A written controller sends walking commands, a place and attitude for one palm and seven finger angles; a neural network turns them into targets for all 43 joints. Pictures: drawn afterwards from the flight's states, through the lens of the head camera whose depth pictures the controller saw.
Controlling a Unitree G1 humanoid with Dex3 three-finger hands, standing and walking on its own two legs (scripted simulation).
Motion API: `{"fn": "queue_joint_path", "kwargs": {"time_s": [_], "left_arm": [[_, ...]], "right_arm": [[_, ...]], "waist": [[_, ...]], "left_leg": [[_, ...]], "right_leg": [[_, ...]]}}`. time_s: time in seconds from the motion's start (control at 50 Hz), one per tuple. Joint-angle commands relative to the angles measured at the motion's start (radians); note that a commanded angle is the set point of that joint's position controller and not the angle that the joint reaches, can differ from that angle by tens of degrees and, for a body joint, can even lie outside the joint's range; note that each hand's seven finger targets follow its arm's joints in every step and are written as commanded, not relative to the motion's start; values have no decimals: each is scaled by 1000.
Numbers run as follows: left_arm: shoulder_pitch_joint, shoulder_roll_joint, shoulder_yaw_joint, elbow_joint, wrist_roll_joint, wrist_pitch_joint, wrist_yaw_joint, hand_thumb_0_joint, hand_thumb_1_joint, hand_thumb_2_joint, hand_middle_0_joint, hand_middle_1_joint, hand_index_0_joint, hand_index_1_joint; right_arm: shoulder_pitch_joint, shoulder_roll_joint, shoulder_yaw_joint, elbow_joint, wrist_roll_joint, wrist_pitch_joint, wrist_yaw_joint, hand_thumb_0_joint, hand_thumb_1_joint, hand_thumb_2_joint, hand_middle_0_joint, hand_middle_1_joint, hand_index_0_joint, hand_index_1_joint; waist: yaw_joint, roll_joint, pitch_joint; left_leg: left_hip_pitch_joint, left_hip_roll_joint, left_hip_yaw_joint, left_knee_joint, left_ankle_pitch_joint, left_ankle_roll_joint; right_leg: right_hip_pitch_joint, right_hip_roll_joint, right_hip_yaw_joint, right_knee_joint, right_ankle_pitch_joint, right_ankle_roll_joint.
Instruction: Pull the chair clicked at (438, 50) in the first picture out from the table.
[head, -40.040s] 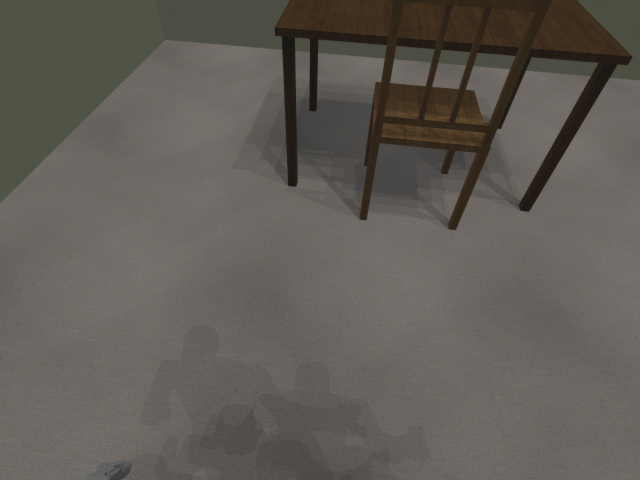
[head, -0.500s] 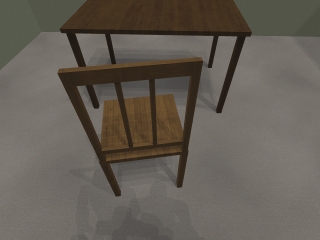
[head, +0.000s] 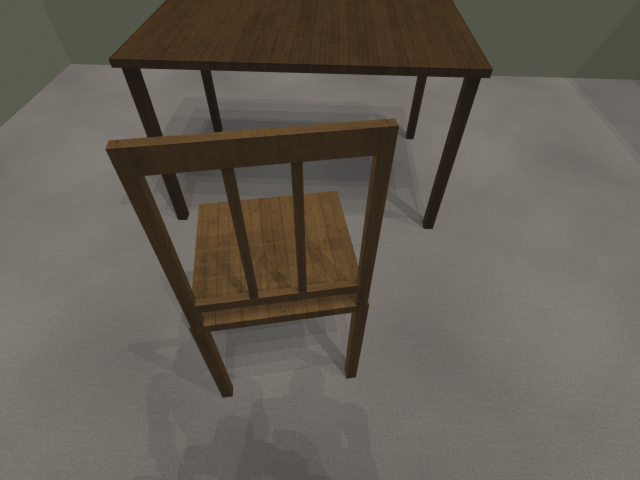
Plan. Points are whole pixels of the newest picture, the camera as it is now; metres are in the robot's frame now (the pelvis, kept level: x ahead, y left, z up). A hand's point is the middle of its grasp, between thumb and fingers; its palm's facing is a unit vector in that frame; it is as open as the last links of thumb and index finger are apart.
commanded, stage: let the arm hang, fingers relaxed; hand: left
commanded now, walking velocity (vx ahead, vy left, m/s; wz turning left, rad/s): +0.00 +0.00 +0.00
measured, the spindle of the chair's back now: (242, 241) +0.53 +0.18 -0.07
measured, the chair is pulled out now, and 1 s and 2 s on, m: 0.57 0.57 0.57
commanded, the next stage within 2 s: look to check the result in 0.02 s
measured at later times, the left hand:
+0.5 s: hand out of the picture -0.01 +0.15 -0.17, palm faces +0.05 -0.99 -0.15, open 7.4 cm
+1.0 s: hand out of the picture -0.01 +0.15 -0.17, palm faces +0.04 -0.99 -0.15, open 7.4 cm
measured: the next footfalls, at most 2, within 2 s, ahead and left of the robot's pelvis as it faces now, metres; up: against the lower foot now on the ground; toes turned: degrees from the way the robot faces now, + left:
none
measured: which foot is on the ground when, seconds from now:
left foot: down 0.00-1.00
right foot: down 0.00-1.00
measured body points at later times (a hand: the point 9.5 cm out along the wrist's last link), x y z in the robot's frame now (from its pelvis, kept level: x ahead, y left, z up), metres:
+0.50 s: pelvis +0.01 +0.00 +0.00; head +0.01 +0.00 +0.45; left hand -0.02 +0.21 -0.16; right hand -0.03 -0.19 -0.16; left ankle +0.00 +0.13 -0.74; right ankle +0.02 -0.08 -0.74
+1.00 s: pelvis +0.01 +0.00 +0.00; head +0.01 +0.00 +0.45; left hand -0.02 +0.21 -0.16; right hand -0.03 -0.19 -0.16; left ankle +0.00 +0.13 -0.74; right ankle +0.02 -0.08 -0.74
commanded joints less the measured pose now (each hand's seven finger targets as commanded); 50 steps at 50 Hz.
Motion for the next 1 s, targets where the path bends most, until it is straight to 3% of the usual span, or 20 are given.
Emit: {"fn": "queue_joint_path", "kwargs": {"time_s": [0.0,0.06,0.22,0.28,0.52,0.66,0.8,0.98], "left_arm": [[86,96,22,-24,1,-16,10,0,900,900,-200,-300,-200,-300],[87,91,22,-23,1,-17,11,0,900,900,-200,-300,-200,-300],[83,90,21,-27,0,-20,11,0,900,900,-200,-300,-200,-300],[88,91,21,-26,1,-19,12,0,900,900,-200,-300,-200,-300],[81,93,22,-31,1,-21,11,0,900,900,-200,-300,-200,-300],[82,92,20,-29,1,-19,11,0,900,900,-200,-300,-200,-300],[83,91,22,-28,1,-22,11,0,900,900,-200,-300,-200,-300],[78,94,22,-26,1,-20,11,0,900,900,-200,-300,-200,-300]], "right_arm": [[99,-62,-17,-10,1,-8,-9,0,-900,-900,200,300,200,300],[100,-62,-16,-6,1,-9,-11,0,-900,-900,200,300,200,300],[93,-64,-17,-4,3,-11,-11,0,-900,-900,200,300,200,300],[85,-63,-18,-3,2,-8,-10,0,-900,-900,200,300,200,300],[77,-70,-17,-1,3,-12,-10,0,-900,-900,200,300,200,300],[74,-71,-18,1,3,-8,-10,0,-900,-900,200,300,200,300],[78,-71,-17,2,3,-12,-10,0,-900,-900,200,300,200,300],[76,-66,-18,8,3,-9,-9,0,-900,-900,200,300,200,300]], "waist": [[0,-5,84],[-1,15,81],[-3,-20,70],[-2,6,87],[-4,-4,64],[-4,14,93],[-4,-11,62],[-3,-6,93]], "left_leg": [[-77,59,-71,-82,24,59],[-75,61,-75,-84,35,61],[-56,65,-74,-81,79,60],[-59,63,-73,-81,59,61],[-44,64,-80,-86,72,62],[-53,63,-79,-91,48,61],[-40,64,-76,-86,69,62],[-57,64,-77,-90,47,62]], "right_leg": [[-27,-124,139,-121,-5,-14],[-24,-123,139,-117,9,-14],[-12,-126,131,-106,61,-12],[-29,-127,134,-113,35,-12],[-13,-127,133,-106,49,-12],[-30,-124,135,-114,24,-13],[-11,-128,133,-109,46,-14],[-27,-126,136,-112,24,-15]]}}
